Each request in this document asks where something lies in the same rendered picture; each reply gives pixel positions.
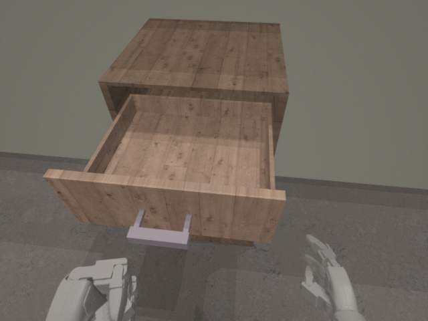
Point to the drawer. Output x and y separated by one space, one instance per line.
174 156

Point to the cabinet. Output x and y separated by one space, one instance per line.
220 60

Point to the left robot hand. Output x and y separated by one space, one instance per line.
105 290

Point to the handle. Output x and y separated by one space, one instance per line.
159 237

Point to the right robot hand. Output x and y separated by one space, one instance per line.
333 291

